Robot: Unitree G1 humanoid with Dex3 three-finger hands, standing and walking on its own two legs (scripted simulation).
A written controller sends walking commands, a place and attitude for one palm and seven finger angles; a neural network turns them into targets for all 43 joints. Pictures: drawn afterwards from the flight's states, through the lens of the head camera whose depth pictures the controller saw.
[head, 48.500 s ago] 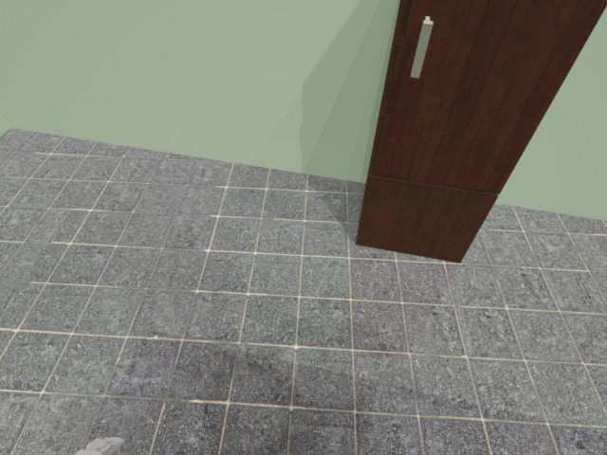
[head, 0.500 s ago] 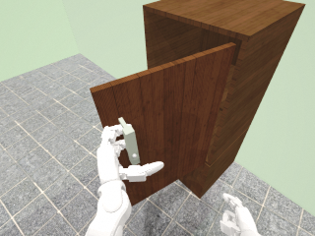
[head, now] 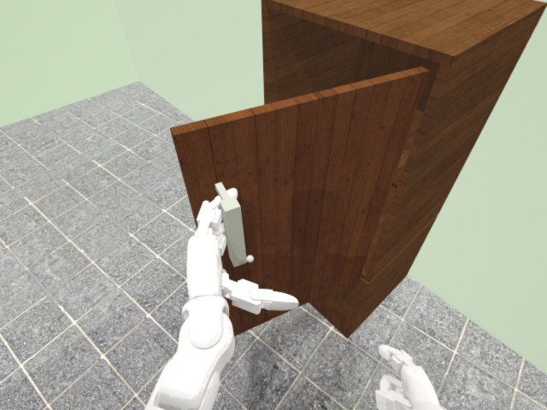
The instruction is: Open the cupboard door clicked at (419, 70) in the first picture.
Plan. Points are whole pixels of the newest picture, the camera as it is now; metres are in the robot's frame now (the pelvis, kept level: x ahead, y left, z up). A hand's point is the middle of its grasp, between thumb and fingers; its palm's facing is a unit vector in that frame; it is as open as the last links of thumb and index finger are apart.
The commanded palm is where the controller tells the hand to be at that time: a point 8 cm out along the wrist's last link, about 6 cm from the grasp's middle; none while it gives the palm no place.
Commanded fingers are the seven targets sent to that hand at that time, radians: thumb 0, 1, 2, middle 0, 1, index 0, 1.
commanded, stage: slide the hand sideways off the handle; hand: left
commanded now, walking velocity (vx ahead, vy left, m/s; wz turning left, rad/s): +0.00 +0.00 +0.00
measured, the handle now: (229, 225) +0.35 +0.11 +0.10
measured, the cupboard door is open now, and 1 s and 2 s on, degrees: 73 76 76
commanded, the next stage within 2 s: draw the hand back to the body in 1.12 s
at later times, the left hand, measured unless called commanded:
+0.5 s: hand (235, 290) +0.24 +0.08 +0.10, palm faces -0.06 -1.00 -0.03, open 16.3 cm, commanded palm +0.20 +0.14 +0.11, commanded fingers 0.00 -0.50 0.30 -0.15 -0.30 -0.15 -0.30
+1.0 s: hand (188, 317) +0.20 +0.13 +0.10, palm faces -0.02 -1.00 -0.06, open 16.3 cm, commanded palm +0.16 +0.19 +0.11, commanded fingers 0.00 -0.50 0.30 -0.15 -0.30 -0.15 -0.30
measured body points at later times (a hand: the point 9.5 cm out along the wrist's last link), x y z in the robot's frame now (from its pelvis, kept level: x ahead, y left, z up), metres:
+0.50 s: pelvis +0.02 -0.01 +0.00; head +0.02 -0.03 +0.45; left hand +0.24 +0.13 +0.10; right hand +0.21 -0.21 -0.07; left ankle +0.00 +0.11 -0.73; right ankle +0.05 -0.12 -0.73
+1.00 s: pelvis +0.03 -0.02 -0.01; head +0.03 -0.04 +0.44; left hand +0.20 +0.18 +0.11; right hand +0.22 -0.23 -0.08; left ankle +0.00 +0.11 -0.73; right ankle +0.05 -0.12 -0.73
